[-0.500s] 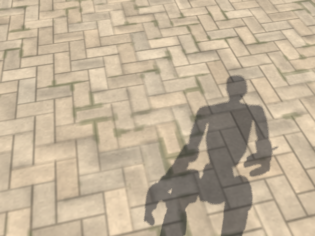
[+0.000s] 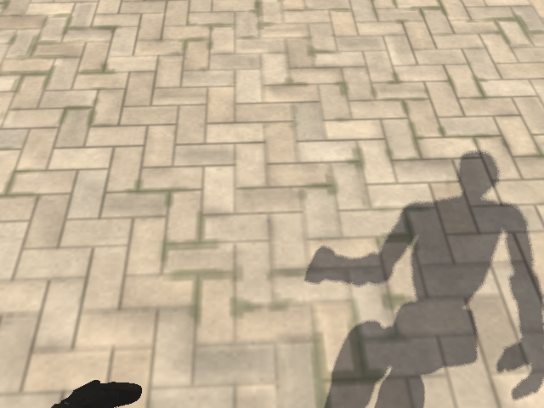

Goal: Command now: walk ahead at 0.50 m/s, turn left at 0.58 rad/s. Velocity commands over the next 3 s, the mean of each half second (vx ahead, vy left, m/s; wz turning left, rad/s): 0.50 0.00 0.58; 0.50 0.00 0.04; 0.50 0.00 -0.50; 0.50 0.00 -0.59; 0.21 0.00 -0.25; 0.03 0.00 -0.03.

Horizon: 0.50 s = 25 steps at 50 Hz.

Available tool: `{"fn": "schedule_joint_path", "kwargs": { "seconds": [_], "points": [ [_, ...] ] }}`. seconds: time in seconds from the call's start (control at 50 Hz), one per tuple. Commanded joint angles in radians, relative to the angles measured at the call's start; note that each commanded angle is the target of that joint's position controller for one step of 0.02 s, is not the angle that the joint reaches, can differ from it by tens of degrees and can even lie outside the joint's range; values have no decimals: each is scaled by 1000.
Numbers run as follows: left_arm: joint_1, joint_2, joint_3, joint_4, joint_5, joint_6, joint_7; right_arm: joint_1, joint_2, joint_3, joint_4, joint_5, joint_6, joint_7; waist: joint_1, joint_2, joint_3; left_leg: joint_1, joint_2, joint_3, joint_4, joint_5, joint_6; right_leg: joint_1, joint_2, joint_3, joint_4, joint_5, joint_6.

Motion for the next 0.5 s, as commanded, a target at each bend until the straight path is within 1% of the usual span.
{"fn": "schedule_joint_path", "kwargs": {
  "seconds": [0.02,0.04,0.06,0.08,0.1,0.12,0.14,0.16,0.2,0.26,0.32,0.36,0.42,0.44,0.46,0.48,0.5],
  "points": [
    [400,251,81,10,26,-31,40,-74,-74,-8,-105,16,-33,9,240,-89,-292,-278,107,-6,527,440,9,630,-264,274,-109,-262,-96],
    [351,324,101,7,27,-13,41,46,-26,2,-137,33,-28,10,143,-335,-346,-568,-28,97,731,-157,-15,767,-455,737,-247,-335,-207],
    [284,222,89,-5,13,0,35,17,-111,-5,-91,-2,-7,-1,127,-128,-210,-654,82,95,817,-81,-8,648,-422,705,-246,-458,-204],
    [231,141,70,-14,4,0,31,-55,-118,-9,-93,-9,-2,9,130,-27,-100,-641,114,108,799,18,-13,523,-370,535,-258,-400,-182],
    [203,108,61,-8,7,-1,28,-84,-97,-5,-99,-8,1,17,115,-11,-47,-618,144,121,764,70,-24,443,-321,397,-281,-251,-164],
    [211,99,58,5,4,-7,29,-101,-87,-5,-102,-18,10,27,110,-53,-22,-601,167,132,737,87,-33,398,-283,294,-295,-145,-149],
    [220,96,57,18,0,-14,29,-93,-77,-2,-100,-23,22,36,99,-87,-15,-581,177,143,731,100,-42,369,-255,217,-309,-72,-138],
    [237,98,59,30,-5,-25,25,-99,-70,0,-105,-23,30,42,97,-97,-20,-577,178,152,730,115,-47,362,-250,176,-316,3,-141],
    [258,106,65,46,-14,-40,18,-145,-58,4,-128,-21,39,52,94,-87,-15,-623,189,156,721,158,-55,375,-257,107,-339,93,-155],
    [283,109,72,68,-14,-42,16,-242,-45,10,-164,-23,41,63,104,-72,10,-705,207,171,655,246,-72,401,-254,9,-366,158,-164],
    [298,110,75,88,-12,-39,13,-334,-22,24,-195,-18,36,73,118,-69,30,-692,209,212,494,353,-74,409,-227,-94,-366,208,-149],
    [313,121,79,99,-13,-38,15,-402,-7,33,-217,-18,32,82,135,-70,44,-647,210,250,370,402,-62,411,-226,-143,-363,217,-138],
    [353,144,87,123,-12,-29,21,-466,-12,36,-244,-24,32,88,151,-67,61,-609,197,305,259,351,-27,477,-254,-183,-336,284,-122],
    [365,151,88,132,-12,-22,24,-474,-17,35,-250,-27,32,87,151,-66,61,-595,184,321,233,313,-11,508,-262,-198,-307,347,-117],
    [378,158,88,142,-11,-16,27,-469,-19,33,-251,-32,32,82,147,-68,52,-555,160,335,207,261,7,529,-266,-213,-259,476,-112],
    [387,173,90,153,-10,-9,29,-440,-24,29,-244,-36,30,75,131,-79,28,-494,124,350,189,202,28,547,-270,-228,-182,645,-108],
    [392,187,91,160,-8,-1,30,-364,-37,21,-221,-40,25,67,95,-83,-19,-400,85,354,162,164,52,555,-270,-240,-56,773,-106]
  ]
}}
